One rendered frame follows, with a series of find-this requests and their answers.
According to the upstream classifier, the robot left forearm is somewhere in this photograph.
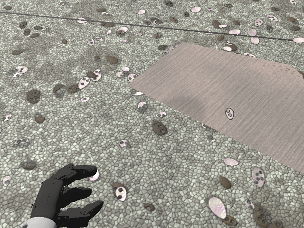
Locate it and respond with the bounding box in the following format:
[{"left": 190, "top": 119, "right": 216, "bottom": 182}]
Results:
[{"left": 21, "top": 217, "right": 57, "bottom": 228}]

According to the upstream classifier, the left robot hand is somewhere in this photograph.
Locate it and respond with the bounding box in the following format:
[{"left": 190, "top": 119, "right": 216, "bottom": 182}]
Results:
[{"left": 30, "top": 163, "right": 104, "bottom": 228}]

